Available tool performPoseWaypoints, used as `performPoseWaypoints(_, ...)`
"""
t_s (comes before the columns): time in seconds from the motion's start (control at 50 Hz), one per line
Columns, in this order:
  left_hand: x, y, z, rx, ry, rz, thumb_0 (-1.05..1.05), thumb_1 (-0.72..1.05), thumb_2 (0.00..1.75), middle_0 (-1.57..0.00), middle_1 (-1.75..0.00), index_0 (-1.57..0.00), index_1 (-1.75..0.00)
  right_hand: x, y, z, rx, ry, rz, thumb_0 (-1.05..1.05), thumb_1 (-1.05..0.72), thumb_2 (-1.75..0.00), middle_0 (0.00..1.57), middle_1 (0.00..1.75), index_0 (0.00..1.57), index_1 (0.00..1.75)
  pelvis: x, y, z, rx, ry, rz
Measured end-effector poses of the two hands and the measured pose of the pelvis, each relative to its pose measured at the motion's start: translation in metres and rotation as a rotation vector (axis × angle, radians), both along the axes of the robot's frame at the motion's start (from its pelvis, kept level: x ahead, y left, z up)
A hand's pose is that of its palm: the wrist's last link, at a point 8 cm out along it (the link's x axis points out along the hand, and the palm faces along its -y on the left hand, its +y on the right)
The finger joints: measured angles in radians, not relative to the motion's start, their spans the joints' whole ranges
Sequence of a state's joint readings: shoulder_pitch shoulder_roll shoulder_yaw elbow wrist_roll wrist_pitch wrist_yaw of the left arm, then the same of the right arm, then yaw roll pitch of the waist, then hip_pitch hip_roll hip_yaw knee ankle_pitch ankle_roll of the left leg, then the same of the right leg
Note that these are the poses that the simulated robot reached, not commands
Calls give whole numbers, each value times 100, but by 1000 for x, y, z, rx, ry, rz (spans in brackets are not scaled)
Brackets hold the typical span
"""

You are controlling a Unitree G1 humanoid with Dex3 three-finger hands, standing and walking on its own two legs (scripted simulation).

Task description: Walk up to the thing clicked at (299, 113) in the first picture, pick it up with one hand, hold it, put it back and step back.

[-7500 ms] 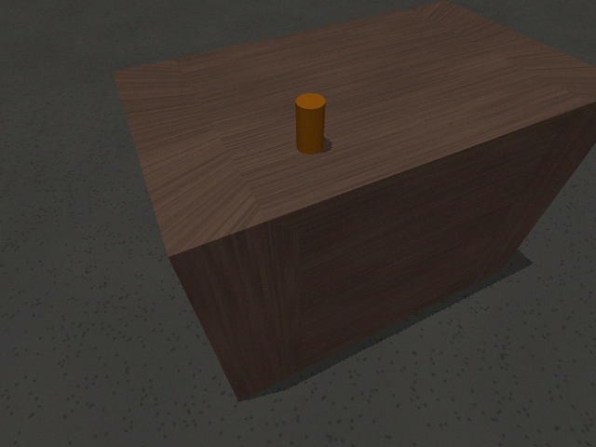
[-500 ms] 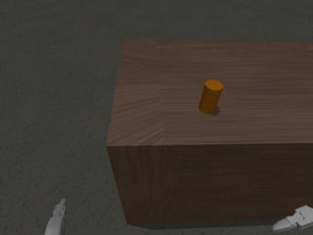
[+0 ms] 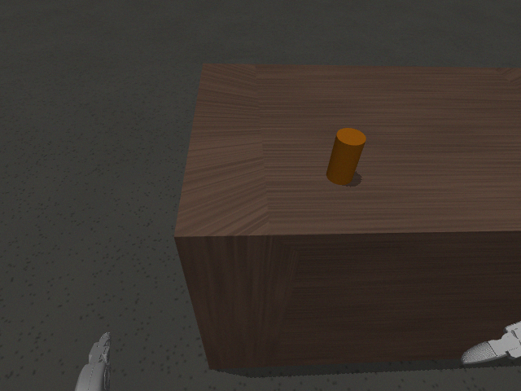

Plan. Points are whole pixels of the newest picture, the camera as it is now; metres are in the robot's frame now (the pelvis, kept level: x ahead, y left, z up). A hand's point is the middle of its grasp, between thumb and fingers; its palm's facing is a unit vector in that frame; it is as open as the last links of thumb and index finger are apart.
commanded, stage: rise first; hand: right
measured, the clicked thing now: (344, 157) +0.52 -0.17 +0.07
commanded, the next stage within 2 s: go down in 0.28 s
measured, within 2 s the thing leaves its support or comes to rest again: neither
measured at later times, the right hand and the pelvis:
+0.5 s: hand out of the picture +0.20 -0.25 +0.19, palm faces +0.43 +0.81 -0.40, open 17.4 cm; pelvis +0.00 +0.00 +0.00, yaw +0 degrees
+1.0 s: hand (505, 193) +0.31 -0.30 +0.19, palm faces +0.24 +0.94 -0.23, open 17.6 cm; pelvis +0.01 +0.00 +0.00, yaw +0 degrees
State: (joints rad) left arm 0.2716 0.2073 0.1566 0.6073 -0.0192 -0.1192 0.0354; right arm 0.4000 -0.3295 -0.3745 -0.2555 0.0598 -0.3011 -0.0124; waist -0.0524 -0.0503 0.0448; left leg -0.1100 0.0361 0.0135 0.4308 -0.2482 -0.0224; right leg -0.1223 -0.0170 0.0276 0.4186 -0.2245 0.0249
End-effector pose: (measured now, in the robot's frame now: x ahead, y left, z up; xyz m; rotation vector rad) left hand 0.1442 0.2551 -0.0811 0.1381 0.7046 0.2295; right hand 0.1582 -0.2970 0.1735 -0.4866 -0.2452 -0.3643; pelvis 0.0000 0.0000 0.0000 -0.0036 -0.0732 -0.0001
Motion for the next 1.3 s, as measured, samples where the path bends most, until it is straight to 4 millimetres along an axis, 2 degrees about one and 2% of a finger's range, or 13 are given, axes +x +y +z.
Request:
performPoseWaypoints(0.26,7,-4,4,-7,-30,-1,-1,-55,7,-6,-5,-6,-6,-2,0,15,-33,-58,17,-1,55,-5,5,6,6,6,2,-3,0,0,-4,0)
performPoseWaypoints(0.46,6,-5,-1,-11,-6,-7,-1,-54,7,-6,-5,-6,-6,-2,3,26,-65,-110,30,-1,53,-5,6,5,6,6,2,-3,0,0,5,-2)
performPoseWaypoints(0.58,7,6,-2,12,4,41,-1,-53,6,-6,-5,-6,-6,5,-4,25,-37,-152,24,-1,53,-3,6,5,6,5,4,-1,-2,-1,8,0)
performPoseWaypoints(0.76,16,6,3,48,-8,39,-1,-52,5,-6,-4,-5,-5,38,-16,19,23,-105,68,-1,56,-3,5,5,6,5,3,2,-2,1,13,-3)
performPoseWaypoints(0.9,19,-1,5,64,-31,33,-1,-52,4,-6,-4,-5,-5,84,-40,22,138,-28,112,-1,57,-3,5,5,6,5,5,2,-1,1,32,-9)
performPoseWaypoints(1.06,7,-3,-3,77,-2,27,-1,-53,5,-6,-4,-6,-5,130,-54,26,260,77,193,-1,58,-2,4,4,5,5,9,-1,-2,2,60,4)
performPoseWaypoints(1.16,2,6,0,104,-7,34,-1,-53,5,-6,-5,-6,-5,143,-60,26,297,107,213,-1,59,-3,4,5,5,5,11,-2,-2,2,70,13)
performPoseWaypoints(1.3,5,11,5,138,-9,17,-1,-53,6,-6,-5,-5,-5,147,-66,18,339,132,219,-1,59,-3,4,5,5,5,11,-1,-3,5,79,15)
